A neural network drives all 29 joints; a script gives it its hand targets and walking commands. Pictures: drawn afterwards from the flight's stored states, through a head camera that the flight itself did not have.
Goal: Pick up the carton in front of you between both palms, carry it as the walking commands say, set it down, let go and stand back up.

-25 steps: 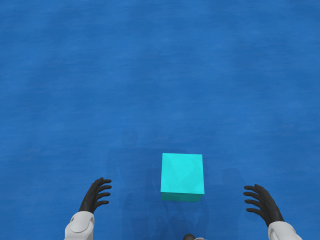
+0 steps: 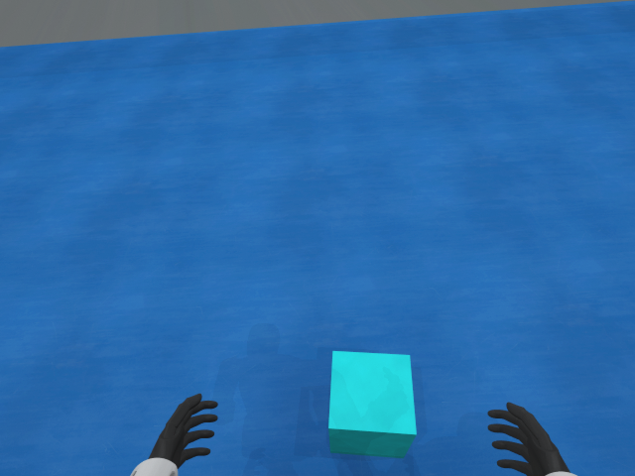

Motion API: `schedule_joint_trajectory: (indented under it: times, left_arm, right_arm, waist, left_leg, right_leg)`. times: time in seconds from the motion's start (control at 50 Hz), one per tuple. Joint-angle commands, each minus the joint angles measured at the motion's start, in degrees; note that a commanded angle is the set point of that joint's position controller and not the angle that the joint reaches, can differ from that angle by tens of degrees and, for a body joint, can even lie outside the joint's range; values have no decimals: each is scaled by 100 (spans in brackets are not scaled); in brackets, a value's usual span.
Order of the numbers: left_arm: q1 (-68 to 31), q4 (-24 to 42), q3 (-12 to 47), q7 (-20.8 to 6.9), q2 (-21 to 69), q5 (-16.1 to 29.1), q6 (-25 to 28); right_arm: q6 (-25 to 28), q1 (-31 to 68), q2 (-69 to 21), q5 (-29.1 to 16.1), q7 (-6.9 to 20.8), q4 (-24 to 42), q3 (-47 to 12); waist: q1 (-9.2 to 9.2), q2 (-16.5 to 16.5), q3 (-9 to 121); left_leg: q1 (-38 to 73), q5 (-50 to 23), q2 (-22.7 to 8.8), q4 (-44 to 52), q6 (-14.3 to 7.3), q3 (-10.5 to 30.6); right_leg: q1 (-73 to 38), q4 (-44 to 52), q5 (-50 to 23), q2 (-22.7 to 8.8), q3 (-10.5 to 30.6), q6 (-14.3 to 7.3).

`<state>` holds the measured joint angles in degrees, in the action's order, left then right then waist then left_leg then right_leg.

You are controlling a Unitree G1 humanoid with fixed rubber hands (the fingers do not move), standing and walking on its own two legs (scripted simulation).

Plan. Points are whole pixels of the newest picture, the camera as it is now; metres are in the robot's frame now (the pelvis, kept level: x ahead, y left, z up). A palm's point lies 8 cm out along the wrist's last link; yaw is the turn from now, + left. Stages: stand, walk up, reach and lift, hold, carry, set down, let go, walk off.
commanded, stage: let go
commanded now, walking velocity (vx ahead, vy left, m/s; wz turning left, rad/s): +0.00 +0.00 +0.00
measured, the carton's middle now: (368, 405) +0.42 -0.07 -0.65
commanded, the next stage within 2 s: stand in 0.04 s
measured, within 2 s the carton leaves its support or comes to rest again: neither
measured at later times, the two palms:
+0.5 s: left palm out of the picture +0.14 +0.28 -0.08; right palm (587, 470) +0.17 -0.29 -0.09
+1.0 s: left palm out of the picture +0.11 +0.29 -0.09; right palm out of the picture +0.13 -0.31 -0.09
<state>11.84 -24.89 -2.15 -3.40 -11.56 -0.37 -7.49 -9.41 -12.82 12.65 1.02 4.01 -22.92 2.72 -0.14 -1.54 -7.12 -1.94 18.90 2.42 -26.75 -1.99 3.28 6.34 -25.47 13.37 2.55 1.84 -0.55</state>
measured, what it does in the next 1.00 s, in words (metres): stands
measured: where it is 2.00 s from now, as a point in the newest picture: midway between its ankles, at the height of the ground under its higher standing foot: outside the picture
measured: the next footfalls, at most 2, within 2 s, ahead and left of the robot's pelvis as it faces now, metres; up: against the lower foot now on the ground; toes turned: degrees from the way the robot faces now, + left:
none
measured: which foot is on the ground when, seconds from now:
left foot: down 0.00-1.00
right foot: down 0.00-1.00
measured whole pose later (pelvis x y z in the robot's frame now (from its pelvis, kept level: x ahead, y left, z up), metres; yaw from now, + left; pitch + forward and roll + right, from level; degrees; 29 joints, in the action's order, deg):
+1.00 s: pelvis +0.01 -0.01 +0.00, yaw +1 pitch -1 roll +0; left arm 8.0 -53.1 -1.7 1.0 -20.0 -1.4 0.4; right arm 0.5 -10.6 21.1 1.7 -1.5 -47.9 1.0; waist 0.5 -1.1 -0.4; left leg -4.7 17.3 2.5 -23.5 -1.1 4.8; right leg 9.6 -24.3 13.4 2.2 0.4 -1.5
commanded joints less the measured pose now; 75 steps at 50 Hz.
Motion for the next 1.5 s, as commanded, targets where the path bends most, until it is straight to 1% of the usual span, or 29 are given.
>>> schedule_joint_trajectory:
  times: [0.0, 0.02, 0.04, 0.06, 0.08, 0.1, 0.12, 0.14, 0.2, 0.24, 0.28, 0.34, 0.62, 1.1, 1.48]
  left_arm:
    - [51, 302, -150, 158, -527, 57, 216]
    - [-4, 346, -119, 181, -506, 63, 228]
    - [-279, -364, -339, 368, -1301, -160, 380]
    - [-161, -448, -339, 437, -1403, -212, 473]
    - [-239, -545, -312, 444, -1366, -248, 532]
    - [-301, -614, -311, 438, -1336, -255, 585]
    - [-361, -690, -299, 438, -1289, -252, 628]
    - [-407, -785, -278, 415, -1276, -237, 668]
    - [-372, -1024, -266, 395, -1309, -201, 741]
    - [-342, -1154, -269, 407, -1373, -189, 767]
    - [-339, -1265, -268, 427, -1431, -181, 782]
    - [-358, -1426, -259, 460, -1509, -177, 801]
    - [-465, -2014, -204, 485, -1641, -131, 841]
    - [-661, -2732, -109, 440, -1817, -83, 871]
    - [-751, -3112, -47, 419, -1948, -47, 890]
  right_arm:
    - [-240, 240, 734, 57, -203, 710, 168]
    - [-279, 196, 707, 36, -235, 719, 126]
    - [165, 403, 1217, 34, -433, -17, 269]
    - [381, 310, 1176, 74, -501, -49, 289]
    - [517, 297, 1118, 106, -499, -147, 255]
    - [612, 292, 1116, 127, -486, -244, 238]
    - [685, 299, 1124, 130, -474, -337, 230]
    - [733, 341, 1179, 127, -451, -418, 236]
    - [828, 324, 1285, 108, -447, -635, 230]
    - [861, 271, 1335, 96, -461, -764, 219]
    - [881, 234, 1386, 94, -481, -883, 205]
    - [905, 213, 1457, 99, -515, -1058, 185]
    - [999, 266, 1591, 76, -577, -1616, 93]
    - [1079, 448, 1781, 50, -552, -2448, -6]
    - [1086, 542, 1897, 3, -524, -2888, -75]
  waist:
    - [-4, 25, 719]
    - [-23, 9, 711]
    - [106, -106, 599]
    - [43, -43, 646]
    - [-14, 17, 630]
    - [-30, 46, 606]
    - [-27, 52, 591]
    - [-21, 14, 683]
    - [11, 34, 966]
    - [8, 107, 1125]
    - [-1, 153, 1214]
    - [-7, 169, 1214]
    - [39, 103, 1067]
    - [73, 117, 774]
    - [73, 126, 707]
  left_leg:
    - [-834, -2028, -260, 318, 293, 6]
    - [-863, -2022, -253, 309, 291, 11]
    - [-1513, -936, -357, 158, 342, 195]
    - [-1252, -490, -346, 137, 308, 231]
    - [-1239, -133, -360, 155, 275, 298]
    - [-1245, 29, -377, 190, 231, 372]
    - [-1275, 34, -408, 209, 200, 438]
    - [-1257, -167, -440, 218, 178, 488]
    - [-1144, -1098, -494, 112, 183, 502]
    - [-1016, -1566, -504, 27, 195, 471]
    - [-923, -1856, -517, -13, 193, 462]
    - [-855, -2028, -541, -5, 182, 488]
    - [-799, -2196, -617, 242, 185, 588]
    - [-759, -1400, -703, 830, 112, 710]
    - [-711, -1203, -743, 1012, 71, 738]
  right_leg:
    - [-767, -130, -1166, 60, -97, 63]
    - [-683, -145, -1186, 50, -82, 67]
    - [49, -99, -826, -435, 88, 135]
    - [327, -32, -469, -507, 279, 56]
    - [563, 62, -24, -540, 379, 34]
    - [689, 125, 256, -540, 422, 24]
    - [726, 117, 280, -516, 412, 25]
    - [661, 65, 51, -497, 383, 17]
    - [388, -98, -966, -538, 357, -7]
    - [253, -141, -1410, -588, 376, -32]
    - [151, -160, -1701, -627, 397, -47]
    - [84, -149, -1849, -665, 425, -60]
    - [-140, -6, -1921, -732, 483, -111]
    - [-166, 501, -1256, -805, 632, -122]
    - [-175, 722, -1057, -855, 660, -135]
